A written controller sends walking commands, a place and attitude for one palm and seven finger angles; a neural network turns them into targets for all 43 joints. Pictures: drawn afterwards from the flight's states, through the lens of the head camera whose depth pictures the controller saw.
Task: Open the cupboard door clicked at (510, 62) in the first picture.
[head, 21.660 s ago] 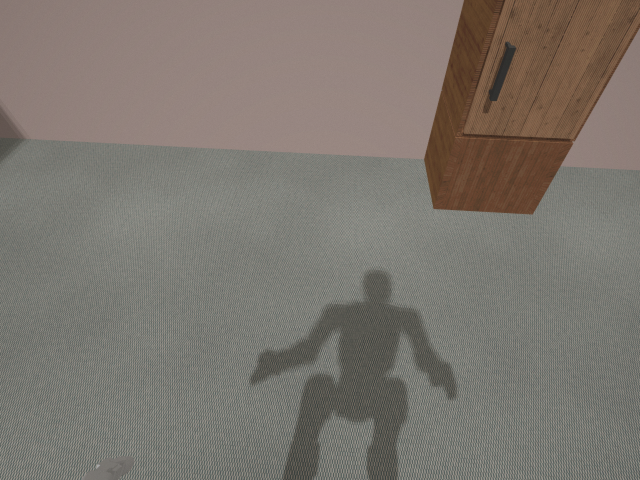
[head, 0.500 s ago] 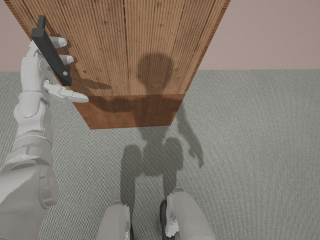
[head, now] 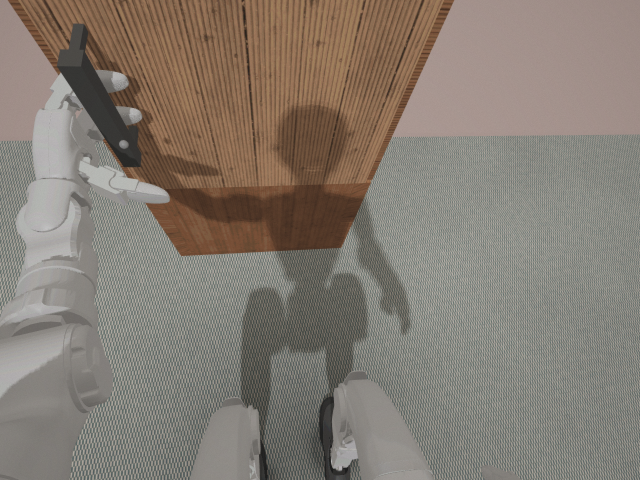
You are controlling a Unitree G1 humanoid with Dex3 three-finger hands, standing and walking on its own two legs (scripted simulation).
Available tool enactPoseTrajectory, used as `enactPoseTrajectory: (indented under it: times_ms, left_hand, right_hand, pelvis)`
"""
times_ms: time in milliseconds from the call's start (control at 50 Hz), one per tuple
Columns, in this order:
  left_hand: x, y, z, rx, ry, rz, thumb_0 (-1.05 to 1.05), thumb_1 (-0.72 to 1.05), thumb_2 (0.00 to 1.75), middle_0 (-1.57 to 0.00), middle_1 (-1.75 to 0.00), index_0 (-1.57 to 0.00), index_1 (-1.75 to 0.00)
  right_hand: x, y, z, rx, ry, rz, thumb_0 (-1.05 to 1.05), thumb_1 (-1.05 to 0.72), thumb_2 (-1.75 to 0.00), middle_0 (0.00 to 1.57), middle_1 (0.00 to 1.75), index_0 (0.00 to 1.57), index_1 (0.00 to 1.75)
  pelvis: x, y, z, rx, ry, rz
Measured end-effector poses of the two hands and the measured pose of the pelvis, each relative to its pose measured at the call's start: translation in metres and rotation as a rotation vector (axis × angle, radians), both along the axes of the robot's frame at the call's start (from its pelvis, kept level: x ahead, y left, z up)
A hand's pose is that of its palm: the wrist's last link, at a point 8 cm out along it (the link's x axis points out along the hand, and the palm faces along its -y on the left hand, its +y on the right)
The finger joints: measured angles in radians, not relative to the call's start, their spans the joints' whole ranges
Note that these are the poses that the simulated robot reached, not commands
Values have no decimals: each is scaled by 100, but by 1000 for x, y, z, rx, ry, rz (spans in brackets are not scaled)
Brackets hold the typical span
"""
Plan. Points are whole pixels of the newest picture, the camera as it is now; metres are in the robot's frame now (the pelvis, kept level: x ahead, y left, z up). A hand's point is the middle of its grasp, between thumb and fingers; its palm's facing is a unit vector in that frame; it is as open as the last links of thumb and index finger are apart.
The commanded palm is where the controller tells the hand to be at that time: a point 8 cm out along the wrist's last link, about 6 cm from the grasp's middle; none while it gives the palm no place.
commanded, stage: close the thumb around the handle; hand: left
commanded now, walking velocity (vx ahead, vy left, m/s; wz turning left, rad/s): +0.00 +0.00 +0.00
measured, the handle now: (109, 104) +0.56 +0.21 +0.03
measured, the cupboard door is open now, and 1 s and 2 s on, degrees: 0 1 42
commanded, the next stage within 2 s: pull the door open along its arc in 0.72 s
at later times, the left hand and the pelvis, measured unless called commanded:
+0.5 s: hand (125, 139) +0.51 +0.19 +0.03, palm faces +0.02 -1.00 -0.03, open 8.0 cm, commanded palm +0.49 +0.22 +0.03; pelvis +0.01 +0.01 +0.00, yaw +0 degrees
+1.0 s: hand (125, 144) +0.51 +0.19 +0.03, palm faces +0.01 -1.00 -0.04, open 5.7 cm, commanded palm +0.46 +0.23 +0.03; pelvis +0.01 +0.00 +0.01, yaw -1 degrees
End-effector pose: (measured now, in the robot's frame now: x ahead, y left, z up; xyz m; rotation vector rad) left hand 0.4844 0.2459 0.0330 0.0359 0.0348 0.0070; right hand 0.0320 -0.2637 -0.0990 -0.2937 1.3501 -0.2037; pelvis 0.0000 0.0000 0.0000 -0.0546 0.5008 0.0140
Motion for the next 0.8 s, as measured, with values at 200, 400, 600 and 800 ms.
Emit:
enactPoseTrajectory:
  times_ms: [200,400,600,800]
  left_hand:
    - [6,3,-2,-1,-7,-2,-1,-36,36,-31,-121,-31,-122]
    - [6,-1,1,1,-7,-10,-1,10,56,-35,-126,-34,-127]
    - [6,-1,1,5,-5,14,0,63,78,-38,-132,-36,-132]
    - [4,-2,1,-2,-5,16,1,74,81,-38,-134,-35,-135]
  right_hand:
    - [-7,7,-2,2,20,-11,0,-91,-90,20,30,20,30]
    - [-8,16,0,20,34,-20,0,-90,-90,21,30,20,30]
    - [-2,16,0,24,33,-10,0,-90,-90,21,30,20,30]
    - [3,11,3,20,23,-16,0,-91,-90,21,30,20,30]
  pelvis:
    - [0,5,-2,-5,10,-4]
    - [4,9,1,-10,8,0]
    - [6,9,3,-8,4,2]
    - [9,5,5,-5,1,-3]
